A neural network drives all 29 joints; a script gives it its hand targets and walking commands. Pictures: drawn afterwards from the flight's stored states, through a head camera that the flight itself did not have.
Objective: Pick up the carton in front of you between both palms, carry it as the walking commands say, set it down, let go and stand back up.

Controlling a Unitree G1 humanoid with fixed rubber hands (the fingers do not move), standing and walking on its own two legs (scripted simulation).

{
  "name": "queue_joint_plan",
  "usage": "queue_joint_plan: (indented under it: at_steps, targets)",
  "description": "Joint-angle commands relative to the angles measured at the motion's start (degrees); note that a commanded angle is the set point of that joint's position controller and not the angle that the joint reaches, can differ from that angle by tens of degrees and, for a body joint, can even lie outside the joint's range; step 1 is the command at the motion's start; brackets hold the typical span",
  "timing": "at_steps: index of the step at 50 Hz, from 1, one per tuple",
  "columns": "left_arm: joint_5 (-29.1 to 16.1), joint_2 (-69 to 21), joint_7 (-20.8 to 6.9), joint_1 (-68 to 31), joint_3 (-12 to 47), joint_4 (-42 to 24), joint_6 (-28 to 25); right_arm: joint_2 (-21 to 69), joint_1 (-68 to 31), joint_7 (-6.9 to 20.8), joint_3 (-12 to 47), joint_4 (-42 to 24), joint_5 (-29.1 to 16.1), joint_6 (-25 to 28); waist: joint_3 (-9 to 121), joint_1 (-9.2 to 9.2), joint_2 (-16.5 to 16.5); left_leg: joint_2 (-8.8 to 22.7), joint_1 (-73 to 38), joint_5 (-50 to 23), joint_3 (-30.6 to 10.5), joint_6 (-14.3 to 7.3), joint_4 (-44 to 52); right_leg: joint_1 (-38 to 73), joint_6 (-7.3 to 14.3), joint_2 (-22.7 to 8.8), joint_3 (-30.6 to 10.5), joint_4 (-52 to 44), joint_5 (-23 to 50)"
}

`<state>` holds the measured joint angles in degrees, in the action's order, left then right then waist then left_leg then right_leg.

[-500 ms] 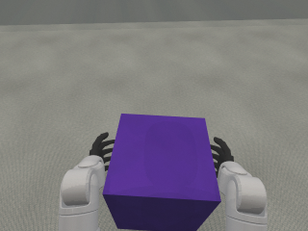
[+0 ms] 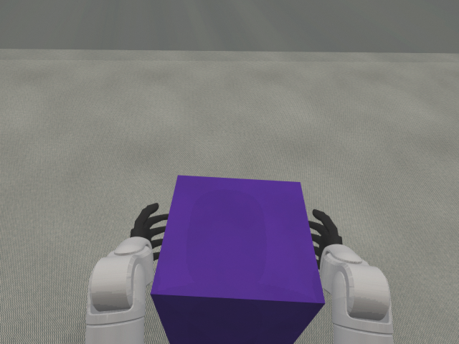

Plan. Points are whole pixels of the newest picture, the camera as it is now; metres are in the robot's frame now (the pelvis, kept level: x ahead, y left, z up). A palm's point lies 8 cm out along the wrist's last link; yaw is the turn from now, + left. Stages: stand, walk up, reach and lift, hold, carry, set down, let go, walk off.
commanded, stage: carry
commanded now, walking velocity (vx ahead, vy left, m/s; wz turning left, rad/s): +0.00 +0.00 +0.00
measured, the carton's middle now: (233, 267) +0.27 +0.00 +0.00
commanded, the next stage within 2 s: none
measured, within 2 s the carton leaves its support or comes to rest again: neither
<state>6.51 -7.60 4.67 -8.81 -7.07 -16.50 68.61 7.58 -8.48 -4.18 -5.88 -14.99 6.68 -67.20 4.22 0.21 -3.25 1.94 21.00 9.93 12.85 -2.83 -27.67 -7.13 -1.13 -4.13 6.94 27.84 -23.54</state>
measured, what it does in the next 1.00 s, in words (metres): stands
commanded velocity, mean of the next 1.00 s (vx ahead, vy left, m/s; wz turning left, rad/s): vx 0.00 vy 0.00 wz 0.00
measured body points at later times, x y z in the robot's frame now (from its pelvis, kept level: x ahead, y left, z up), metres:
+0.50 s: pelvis +0.01 -0.01 -0.01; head +0.00 -0.01 +0.44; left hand +0.28 +0.14 +0.04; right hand +0.28 -0.16 +0.04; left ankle +0.05 +0.09 -0.73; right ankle -0.10 -0.11 -0.73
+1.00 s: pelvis -0.04 -0.01 +0.00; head -0.06 -0.01 +0.45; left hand +0.26 +0.14 +0.03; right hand +0.26 -0.17 +0.03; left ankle +0.05 +0.09 -0.73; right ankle -0.10 -0.11 -0.73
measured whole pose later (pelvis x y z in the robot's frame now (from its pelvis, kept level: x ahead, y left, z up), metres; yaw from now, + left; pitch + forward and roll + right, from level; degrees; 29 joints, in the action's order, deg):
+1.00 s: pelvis -0.04 -0.01 +0.00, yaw +0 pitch +1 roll +0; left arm 13.2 -8.0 0.7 -11.7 -9.6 9.3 41.5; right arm 7.9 -10.9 0.2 -10.4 9.8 13.7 -40.5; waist 4.8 0.1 -0.7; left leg 4.6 22.2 7.5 11.3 -1.9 -28.9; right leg -8.6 0.9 -1.5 8.0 30.2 -22.6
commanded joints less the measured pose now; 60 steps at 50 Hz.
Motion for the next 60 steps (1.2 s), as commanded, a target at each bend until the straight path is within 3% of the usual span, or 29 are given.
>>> queue_joint_plan:
  at_steps: [1,6,9,11,13,15,17,22,23,25,26,28,30,31,34,35,39,41,43,44,46,49,56,58,60]
  targets:
    - [-24.2,-52.6,-14.8,-25.8,42.5,-5.0,-0.4,52.9,-23.3,13.7,40.0,-4.6,-21.2,0.1,19.1,-0.29,2.9,8.0,-18.3,-35.7,-7.6,-0.8,-3.7,-0.2,-0.9,-4.8,-2.2,-0.4,32.0]
    - [-22.2,-52.0,-14.8,-20.9,42.0,-4.0,-1.1,52.0,-20.2,14.0,40.4,-5.1,-20.6,0.2,18.9,-0.01,1.6,7.9,-17.1,-43.9,-6.9,-1.3,-6.9,-0.8,-1.0,-4.2,-1.6,1.5,39.1]
    - [-20.7,-51.4,-14.9,-20.2,42.7,-3.0,-2.2,51.4,-19.0,14.5,40.7,-3.3,-19.7,1.2,17.0,-0.04,4.1,8.0,-16.6,-38.0,-7.2,-0.7,-5.2,-1.8,-1.3,-4.0,-2.0,-1.1,34.3]
    - [-20.2,-51.5,-15.1,-20.4,42.1,-1.0,-3.3,51.2,-19.7,14.9,41.1,-1.9,-19.8,2.3,16.4,0.02,3.0,7.6,-15.7,-35.0,-7.5,-0.4,-4.4,-0.7,-0.9,-4.7,-1.9,-0.7,33.7]
    - [-19.7,-50.8,-15.0,-19.7,42.1,0.2,-4.9,50.4,-19.2,14.9,41.4,-0.7,-18.9,3.6,16.3,0.16,1.6,7.7,-14.9,-34.3,-7.2,-0.7,-6.3,0.0,-0.7,-4.9,-2.6,-1.1,39.3]
    - [-18.0,-49.6,-15.0,-18.3,41.3,2.3,-6.7,49.5,-18.8,14.7,40.6,1.3,-18.0,5.3,16.2,-0.04,2.3,7.4,-14.2,-30.0,-7.3,-0.2,-6.1,0.4,-0.1,-5.6,-2.8,-0.4,40.2]
    - [-17.5,-49.3,-15.0,-19.4,41.0,2.6,-8.9,48.7,-19.2,14.6,39.5,1.9,-16.3,7.6,14.7,0.23,0.2,7.3,-12.7,-28.5,-7.5,-0.2,-6.4,0.9,0.1,-6.1,-2.5,-0.1,42.9]
    - [-16.1,-46.7,-14.7,-20.3,39.2,3.4,-13.5,46.2,-18.2,14.0,36.9,4.1,-13.5,12.1,12.8,0.16,1.9,7.4,-13.0,-24.7,-7.6,-0.1,-5.1,-1.5,0.9,-5.7,-2.4,-1.1,35.5]
    - [-14.9,-46.0,-14.5,-19.1,38.0,4.7,-14.4,45.2,-18.7,13.9,36.7,4.4,-12.8,12.8,13.3,0.21,0.3,7.6,-13.0,-23.2,-7.4,-0.1,-5.3,-1.0,0.8,-5.6,-2.5,-1.0,34.5]
    - [-13.3,-44.1,-14.1,-19.8,36.6,6.0,-16.3,43.7,-18.2,13.5,34.9,6.3,-11.2,14.5,13.0,0.14,2.7,7.4,-13.0,-22.9,-7.5,0.1,-5.0,-1.2,0.9,-5.4,-2.6,-1.2,32.9]
    - [-13.0,-43.8,-14.0,-19.3,35.9,8.7,-16.9,43.9,-17.5,13.4,34.2,7.7,-10.7,15.4,13.9,0.07,1.7,7.6,-13.8,-22.1,-7.5,-0.2,-4.7,-1.6,0.6,-5.5,-2.9,-1.7,31.6]
    - [-10.6,-42.6,-13.8,-20.9,33.7,9.8,-19.3,43.2,-17.9,13.4,30.9,10.8,-8.8,17.6,11.6,-0.28,2.8,7.8,-13.4,-21.4,-7.7,0.3,-3.8,-3.3,0.7,-5.0,-2.5,-1.7,27.1]
    - [-8.6,-42.4,-13.6,-22.2,31.3,13.4,-21.6,41.8,-18.9,13.3,28.3,14.4,-6.5,19.6,10.3,-0.08,2.0,8.1,-11.9,-16.3,-8.6,0.1,-2.1,-4.7,0.9,-4.4,-3.1,-3.9,18.2]
    - [-7.2,-42.4,-13.5,-21.3,29.1,16.4,-22.4,42.1,-20.7,13.4,27.3,15.4,-6.6,20.8,10.8,-0.18,3.4,8.1,-12.1,-13.8,-8.4,0.0,-1.4,-4.8,1.4,-4.4,-3.6,-3.9,16.7]
    - [-5.5,-43.6,-13.6,-24.5,26.6,19.9,-25.8,43.2,-23.0,13.7,24.1,19.9,-4.7,24.2,10.2,-0.11,2.2,8.2,-11.7,-12.5,-9.3,0.4,0.4,-6.1,1.7,-4.0,-3.3,-4.4,11.7]
    - [-5.2,-44.7,-13.8,-25.3,26.3,21.0,-27.0,43.6,-24.2,13.9,23.7,20.9,-4.6,25.6,10.1,-0.16,3.9,8.0,-11.9,-12.3,-9.3,0.4,0.2,-6.1,1.9,-3.8,-3.7,-4.6,12.1]
    - [-3.9,-47.3,-14.6,-27.5,24.5,25.9,-31.0,46.2,-26.8,14.8,22.8,25.7,-3.4,29.5,11.1,-0.09,2.6,7.6,-11.8,-12.1,-9.3,0.7,1.2,-5.2,2.4,-3.9,-3.3,-3.8,11.3]
    - [-3.5,-48.8,-15.0,-28.1,24.7,26.3,-31.4,48.5,-27.8,15.4,22.8,26.1,-3.2,30.3,11.6,-0.03,3.6,7.7,-13.2,-10.4,-8.8,0.6,0.4,-7.2,2.4,-4.4,-4.3,-4.9,12.2]
    - [-3.6,-50.0,-15.3,-28.0,25.0,26.8,-31.2,49.5,-27.4,15.7,22.8,26.7,-3.1,30.0,10.4,-0.17,2.0,7.6,-11.5,-10.3,-8.9,1.1,0.9,-7.3,2.4,-4.3,-4.0,-4.6,12.7]
    - [-4.8,-51.1,-15.5,-28.3,26.7,25.4,-31.2,49.7,-27.3,15.7,24.4,25.0,-3.7,29.8,11.5,-0.05,3.3,7.6,-12.4,-8.3,-9.1,0.8,0.7,-7.4,2.6,-4.4,-4.7,-4.9,11.2]
    - [-5.1,-51.7,-15.5,-25.6,26.9,25.7,-29.8,50.8,-27.5,15.8,26.3,23.4,-5.3,28.6,10.6,-0.24,2.0,7.7,-11.9,-5.4,-9.2,1.1,1.2,-8.5,2.3,-4.0,-4.4,-6.0,7.7]
    - [-6.8,-51.5,-15.5,-27.6,30.0,20.5,-28.8,50.4,-24.5,15.7,26.4,22.5,-5.2,26.9,12.3,-0.10,4.2,7.5,-12.5,-6.9,-9.1,1.1,0.7,-7.9,2.5,-4.1,-5.1,-5.1,9.7]
    - [-6.7,-49.9,-15.5,-26.1,29.1,20.9,-28.1,49.1,-24.9,15.6,26.5,21.1,-5.5,26.6,12.1,-0.15,2.9,8.3,-12.0,-13.7,-9.0,0.6,0.1,-8.3,2.9,-4.3,-4.4,-3.1,13.2]
    - [-6.3,-49.7,-15.4,-26.2,28.5,20.8,-28.2,49.0,-25.0,15.6,26.5,21.0,-5.3,26.5,11.3,-0.16,2.3,8.3,-11.8,-11.4,-9.4,0.9,0.5,-9.3,2.9,-4.5,-5.1,-3.7,12.9]
    - [-6.5,-49.9,-15.4,-27.1,28.9,20.7,-28.1,48.9,-24.5,15.7,25.7,21.7,-5.1,26.5,11.7,-0.13,4.5,7.9,-12.0,-8.6,-9.3,1.0,0.9,-9.4,3.2,-4.6,-5.4,-4.3,9.8]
